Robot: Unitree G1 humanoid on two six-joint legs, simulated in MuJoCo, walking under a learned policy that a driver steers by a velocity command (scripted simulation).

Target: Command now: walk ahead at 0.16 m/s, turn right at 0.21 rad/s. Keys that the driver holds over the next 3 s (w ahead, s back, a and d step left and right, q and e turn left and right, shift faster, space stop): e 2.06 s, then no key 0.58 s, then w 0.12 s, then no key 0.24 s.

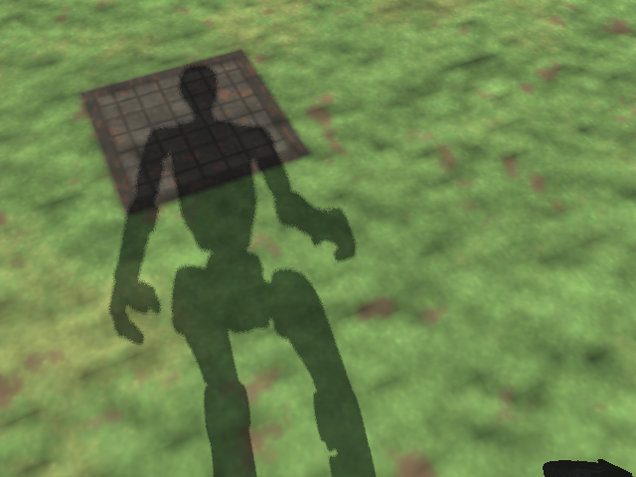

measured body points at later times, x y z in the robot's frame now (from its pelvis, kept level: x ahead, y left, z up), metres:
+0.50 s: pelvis +0.06 -0.05 +0.01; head +0.10 -0.10 +0.46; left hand +0.26 +0.20 -0.08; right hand +0.14 -0.37 -0.11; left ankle +0.08 +0.10 -0.65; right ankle +0.06 -0.14 -0.73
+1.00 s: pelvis +0.09 -0.02 +0.01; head +0.13 -0.02 +0.46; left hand +0.38 +0.16 -0.10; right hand +0.04 -0.33 -0.09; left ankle +0.15 +0.08 -0.73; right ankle -0.01 -0.12 -0.65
